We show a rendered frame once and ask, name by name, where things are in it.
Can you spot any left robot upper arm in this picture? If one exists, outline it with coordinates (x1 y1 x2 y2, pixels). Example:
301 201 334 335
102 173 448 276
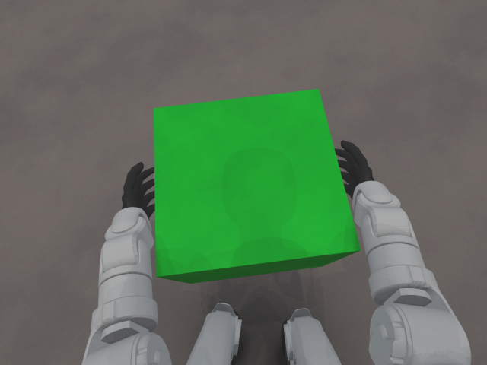
83 332 172 365

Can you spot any left robot thigh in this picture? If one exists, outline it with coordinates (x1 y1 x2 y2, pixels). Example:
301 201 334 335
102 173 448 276
186 310 242 365

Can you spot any carton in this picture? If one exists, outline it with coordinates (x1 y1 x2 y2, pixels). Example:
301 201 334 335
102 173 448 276
154 89 361 284

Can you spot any robot thigh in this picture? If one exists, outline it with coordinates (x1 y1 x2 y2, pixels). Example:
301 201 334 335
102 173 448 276
186 310 242 365
284 316 342 365

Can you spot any left robot hand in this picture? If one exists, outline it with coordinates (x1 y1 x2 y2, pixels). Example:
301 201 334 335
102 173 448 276
122 162 155 219

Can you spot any right robot upper arm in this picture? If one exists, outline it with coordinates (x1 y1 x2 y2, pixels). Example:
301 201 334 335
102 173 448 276
369 303 470 365

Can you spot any right robot thigh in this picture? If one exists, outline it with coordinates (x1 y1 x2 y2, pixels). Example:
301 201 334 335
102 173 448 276
284 316 342 365

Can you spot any left robot forearm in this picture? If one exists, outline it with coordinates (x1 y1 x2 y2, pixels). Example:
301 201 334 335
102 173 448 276
82 207 158 365

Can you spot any right robot forearm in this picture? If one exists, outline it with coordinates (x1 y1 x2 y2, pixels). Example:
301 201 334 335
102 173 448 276
352 181 471 365

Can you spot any right robot hand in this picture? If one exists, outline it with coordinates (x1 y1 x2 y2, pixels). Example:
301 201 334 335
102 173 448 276
334 140 374 199

